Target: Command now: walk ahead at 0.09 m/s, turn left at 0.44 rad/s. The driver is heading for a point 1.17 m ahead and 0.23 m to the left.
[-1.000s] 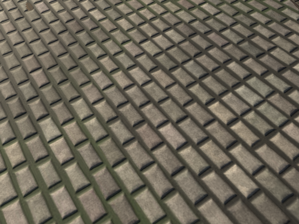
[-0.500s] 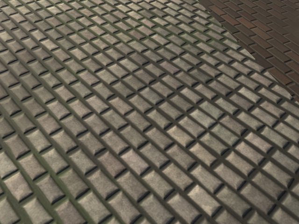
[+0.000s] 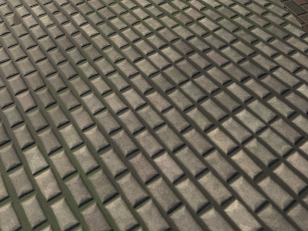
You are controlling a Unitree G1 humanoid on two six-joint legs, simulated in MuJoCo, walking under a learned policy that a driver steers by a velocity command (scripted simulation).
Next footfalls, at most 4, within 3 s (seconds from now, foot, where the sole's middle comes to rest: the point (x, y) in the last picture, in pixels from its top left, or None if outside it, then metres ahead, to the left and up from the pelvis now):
0.18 left None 0.14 0.11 -0.78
0.66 right None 0.16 -0.08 -0.78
0.94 left None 0.06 0.11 -0.78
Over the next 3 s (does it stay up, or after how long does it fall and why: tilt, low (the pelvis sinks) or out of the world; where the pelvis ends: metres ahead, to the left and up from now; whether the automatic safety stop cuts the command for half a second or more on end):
stays up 0.20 0.01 0.00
